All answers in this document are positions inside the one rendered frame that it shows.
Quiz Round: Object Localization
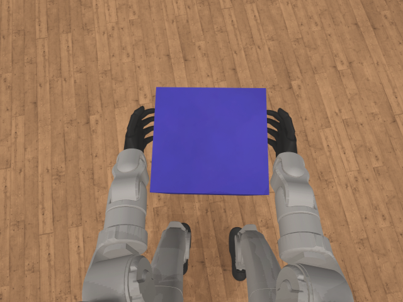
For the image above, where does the right robot hand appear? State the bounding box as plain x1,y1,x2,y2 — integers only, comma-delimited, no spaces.
267,108,297,157

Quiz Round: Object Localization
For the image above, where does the robot right upper arm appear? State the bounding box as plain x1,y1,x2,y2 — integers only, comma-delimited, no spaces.
275,263,353,302

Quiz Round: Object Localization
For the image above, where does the left robot hand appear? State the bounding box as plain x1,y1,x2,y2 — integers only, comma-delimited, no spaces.
123,106,155,153

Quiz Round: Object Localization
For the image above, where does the robot right foot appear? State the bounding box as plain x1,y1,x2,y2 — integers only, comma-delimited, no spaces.
229,227,246,281

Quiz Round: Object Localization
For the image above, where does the carton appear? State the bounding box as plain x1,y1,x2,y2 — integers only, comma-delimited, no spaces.
150,87,270,196

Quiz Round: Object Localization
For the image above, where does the robot left upper arm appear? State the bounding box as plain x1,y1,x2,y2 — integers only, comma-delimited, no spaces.
79,254,156,302

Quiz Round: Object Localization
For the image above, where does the right robot forearm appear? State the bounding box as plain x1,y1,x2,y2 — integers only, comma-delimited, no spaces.
270,152,354,302

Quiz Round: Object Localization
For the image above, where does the robot right shin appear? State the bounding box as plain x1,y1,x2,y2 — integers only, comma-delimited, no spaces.
235,224,257,270

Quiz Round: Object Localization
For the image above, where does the left robot forearm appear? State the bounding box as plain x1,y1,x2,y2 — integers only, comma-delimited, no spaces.
82,148,149,301

